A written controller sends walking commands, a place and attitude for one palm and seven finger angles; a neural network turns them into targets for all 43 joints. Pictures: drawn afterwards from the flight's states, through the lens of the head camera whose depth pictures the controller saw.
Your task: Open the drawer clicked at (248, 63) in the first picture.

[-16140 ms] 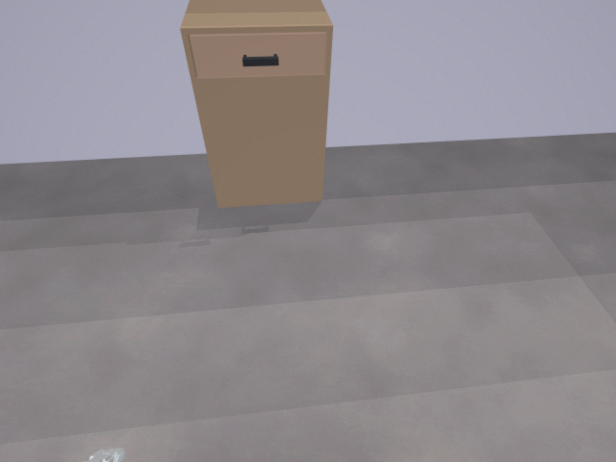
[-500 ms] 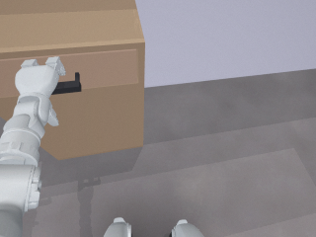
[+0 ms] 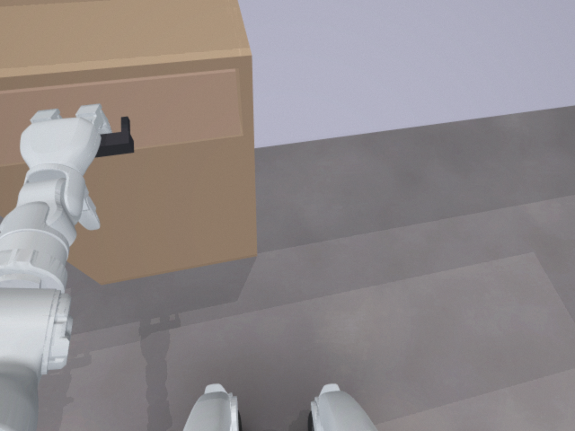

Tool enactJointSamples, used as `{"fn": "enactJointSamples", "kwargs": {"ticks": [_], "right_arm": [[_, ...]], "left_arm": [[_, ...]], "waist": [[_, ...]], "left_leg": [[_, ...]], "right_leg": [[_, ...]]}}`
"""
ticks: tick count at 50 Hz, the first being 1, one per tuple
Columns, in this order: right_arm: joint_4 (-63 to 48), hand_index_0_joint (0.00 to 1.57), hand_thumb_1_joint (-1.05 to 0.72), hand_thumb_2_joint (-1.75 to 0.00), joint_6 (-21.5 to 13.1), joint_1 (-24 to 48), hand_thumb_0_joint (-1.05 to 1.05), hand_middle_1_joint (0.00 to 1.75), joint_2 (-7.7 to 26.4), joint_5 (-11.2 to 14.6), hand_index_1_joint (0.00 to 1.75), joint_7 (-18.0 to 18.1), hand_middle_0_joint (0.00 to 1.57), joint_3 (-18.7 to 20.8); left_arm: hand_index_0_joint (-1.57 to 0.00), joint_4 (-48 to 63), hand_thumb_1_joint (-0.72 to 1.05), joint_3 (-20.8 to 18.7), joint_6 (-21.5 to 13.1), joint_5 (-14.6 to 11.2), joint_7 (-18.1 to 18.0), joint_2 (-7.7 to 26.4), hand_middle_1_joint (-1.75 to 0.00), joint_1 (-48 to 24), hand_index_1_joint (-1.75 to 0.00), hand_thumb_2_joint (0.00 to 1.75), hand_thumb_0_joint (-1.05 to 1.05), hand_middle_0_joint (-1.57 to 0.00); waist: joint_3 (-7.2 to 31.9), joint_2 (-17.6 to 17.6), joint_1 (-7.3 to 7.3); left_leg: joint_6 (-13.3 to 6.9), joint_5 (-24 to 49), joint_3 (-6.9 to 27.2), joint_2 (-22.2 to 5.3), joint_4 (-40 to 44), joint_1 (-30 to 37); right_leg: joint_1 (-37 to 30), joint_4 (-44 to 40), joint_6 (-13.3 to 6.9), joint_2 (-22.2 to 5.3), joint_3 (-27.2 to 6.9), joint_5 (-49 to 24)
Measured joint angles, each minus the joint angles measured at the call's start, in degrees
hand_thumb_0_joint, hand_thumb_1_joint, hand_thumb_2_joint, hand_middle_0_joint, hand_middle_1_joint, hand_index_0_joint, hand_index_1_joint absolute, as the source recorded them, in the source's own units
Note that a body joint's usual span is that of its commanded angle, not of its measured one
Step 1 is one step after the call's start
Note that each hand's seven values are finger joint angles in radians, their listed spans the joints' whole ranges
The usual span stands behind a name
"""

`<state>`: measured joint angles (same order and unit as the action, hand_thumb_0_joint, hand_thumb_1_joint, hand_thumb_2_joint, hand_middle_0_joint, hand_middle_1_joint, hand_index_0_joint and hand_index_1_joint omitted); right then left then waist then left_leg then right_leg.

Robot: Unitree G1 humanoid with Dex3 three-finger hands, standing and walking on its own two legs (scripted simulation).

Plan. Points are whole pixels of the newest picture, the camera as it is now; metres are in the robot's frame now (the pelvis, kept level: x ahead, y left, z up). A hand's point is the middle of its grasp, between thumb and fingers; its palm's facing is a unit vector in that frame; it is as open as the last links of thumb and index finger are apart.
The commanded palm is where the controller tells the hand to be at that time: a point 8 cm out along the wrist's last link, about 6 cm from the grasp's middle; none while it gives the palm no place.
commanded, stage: lower the fingers behind the handle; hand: left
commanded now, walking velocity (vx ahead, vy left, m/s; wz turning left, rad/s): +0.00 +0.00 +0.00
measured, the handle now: (88, 137) +0.55 +0.27 +0.01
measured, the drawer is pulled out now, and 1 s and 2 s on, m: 0.00 0.00 0.02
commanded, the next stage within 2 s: close the thumb around the handle in 0.62 s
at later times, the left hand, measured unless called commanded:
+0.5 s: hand (92, 173) +0.49 +0.26 +0.00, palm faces -0.12 -0.03 -0.99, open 13.8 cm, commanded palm +0.49 +0.25 +0.05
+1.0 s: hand (89, 171) +0.50 +0.27 +0.00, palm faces -0.09 -0.03 -1.00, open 11.6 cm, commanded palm +0.49 +0.25 +0.05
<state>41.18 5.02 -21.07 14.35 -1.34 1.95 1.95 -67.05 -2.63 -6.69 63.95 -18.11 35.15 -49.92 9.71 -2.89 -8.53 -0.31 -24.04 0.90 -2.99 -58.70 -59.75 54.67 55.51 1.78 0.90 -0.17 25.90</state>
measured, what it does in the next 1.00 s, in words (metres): stands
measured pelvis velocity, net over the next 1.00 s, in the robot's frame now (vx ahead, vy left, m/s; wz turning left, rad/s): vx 0.00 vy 0.00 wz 0.00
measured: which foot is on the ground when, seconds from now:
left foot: down 0.00-1.00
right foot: down 0.00-1.00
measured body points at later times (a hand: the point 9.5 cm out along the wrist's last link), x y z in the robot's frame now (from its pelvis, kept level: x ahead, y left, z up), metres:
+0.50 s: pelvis -0.01 +0.00 +0.00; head +0.13 +0.02 +0.43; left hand +0.49 +0.26 +0.05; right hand -0.01 -0.27 -0.12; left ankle +0.02 +0.11 -0.67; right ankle +0.00 -0.15 -0.67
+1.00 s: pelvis +0.00 +0.00 +0.00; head +0.13 +0.02 +0.43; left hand +0.50 +0.26 +0.05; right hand +0.00 -0.27 -0.12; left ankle +0.02 +0.12 -0.67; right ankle +0.00 -0.15 -0.67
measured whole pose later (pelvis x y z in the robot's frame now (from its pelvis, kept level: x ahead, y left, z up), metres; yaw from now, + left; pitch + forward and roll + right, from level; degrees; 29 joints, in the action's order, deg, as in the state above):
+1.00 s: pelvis +0.00 +0.00 +0.00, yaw +0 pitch +26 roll -4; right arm 42.0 4.8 -19.5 14.0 -1.6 1.3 1.3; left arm -67.9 -2.4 -1.2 63.6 -20.3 33.4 -50.7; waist 9.9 -3.1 -9.3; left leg -0.3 -24.8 1.4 -3.1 -60.2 -61.2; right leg 55.8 56.5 1.8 1.2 0.2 26.4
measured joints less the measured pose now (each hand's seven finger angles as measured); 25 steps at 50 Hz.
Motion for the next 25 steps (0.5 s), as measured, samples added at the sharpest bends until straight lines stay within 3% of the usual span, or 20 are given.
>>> {"fn": "enactJointSamples", "kwargs": {"ticks": [6,12,19,25], "right_arm": [[1.08,0.21,-0.91,-0.89,-0.55,0.59,0.0,0.3,0.09,-0.67,0.29,-0.5,0.2,0.48],[1.88,0.21,-0.91,-0.89,-0.45,1.49,0.0,0.3,-0.05,-0.75,0.29,-0.98,0.2,0.06],[0.81,0.21,-0.91,-0.89,0.02,1.97,0.0,0.3,-0.45,-0.28,0.29,-0.81,0.2,-0.89],[0.15,0.21,-0.91,-0.89,-0.53,0.91,0.0,0.3,-0.56,-0.21,0.29,-0.17,0.2,-0.94]], "left_arm": [[-0.32,1.43,-0.49,-1.36,0.64,1.05,-4.14,-0.81,-1.22,0.35,-1.2,0.3,0.0,-0.31],[-0.34,-0.24,-0.49,-0.21,3.87,0.77,-6.31,-1.67,-1.22,-2.03,-1.25,0.3,0.0,-0.33],[-0.32,-2.33,-0.49,0.81,7.6,0.27,-2.96,-2.0,-1.21,-2.89,-1.23,0.3,0.0,-0.33],[-0.32,-1.58,-0.49,0.39,5.11,-0.38,0.11,-1.15,-1.2,-1.6,-1.21,0.3,0.0,-0.32]], "waist": [[0.15,0.08,-0.15],[0.16,-0.04,-0.48],[-0.08,-0.27,-1.25],[-0.13,-0.33,-1.4]], "left_leg": [[0.02,-0.69,0.51,0.0,-2.6,-3.58],[0.06,-0.86,1.1,0.11,-3.53,-4.66],[0.04,-0.11,0.82,-0.03,-1.98,-2.7],[0.02,-0.01,0.36,-0.25,-1.49,-1.9]], "right_leg": [[3.3,2.42,0.04,0.07,0.41,0.76],[4.02,3.05,0.05,0.04,0.94,0.99],[2.23,1.51,0.01,0.16,0.68,0.09],[1.7,1.14,0.05,0.33,0.22,-0.15]]}}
